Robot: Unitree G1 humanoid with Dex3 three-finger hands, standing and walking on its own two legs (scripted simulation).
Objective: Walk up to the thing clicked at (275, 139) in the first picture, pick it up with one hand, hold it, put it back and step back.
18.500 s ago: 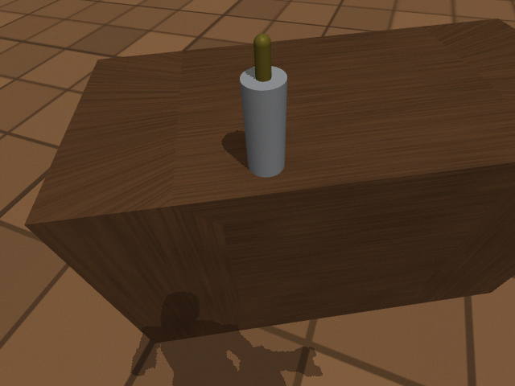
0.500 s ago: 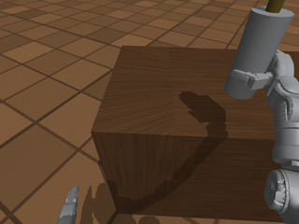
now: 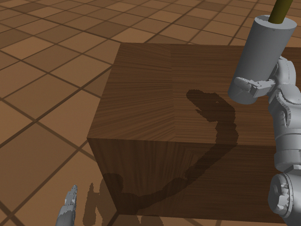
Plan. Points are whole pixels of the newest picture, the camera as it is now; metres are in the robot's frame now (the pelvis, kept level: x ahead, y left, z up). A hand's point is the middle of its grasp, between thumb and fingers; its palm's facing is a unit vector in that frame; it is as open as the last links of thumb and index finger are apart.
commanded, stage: lower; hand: right
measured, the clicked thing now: (261, 51) +0.43 -0.20 +0.28
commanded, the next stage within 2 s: loosen in 1.48 s
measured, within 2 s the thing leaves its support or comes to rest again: rests again in 1.44 s
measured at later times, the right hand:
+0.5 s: hand (242, 89) +0.44 -0.21 +0.16, palm faces +0.21 +0.98 +0.02, open 10.8 cm
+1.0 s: hand (241, 96) +0.44 -0.22 +0.13, palm faces +0.19 +0.98 +0.03, open 10.8 cm
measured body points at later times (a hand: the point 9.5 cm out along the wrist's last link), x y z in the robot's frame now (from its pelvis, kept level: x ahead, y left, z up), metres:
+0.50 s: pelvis +0.01 +0.00 +0.00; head +0.03 +0.01 +0.45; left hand +0.16 +0.27 -0.08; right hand +0.42 -0.26 +0.16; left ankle +0.01 +0.10 -0.74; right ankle +0.02 -0.10 -0.74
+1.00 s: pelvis +0.00 +0.00 -0.01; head +0.03 +0.00 +0.44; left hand +0.14 +0.27 -0.08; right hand +0.42 -0.27 +0.13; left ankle +0.00 +0.10 -0.74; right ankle +0.02 -0.10 -0.74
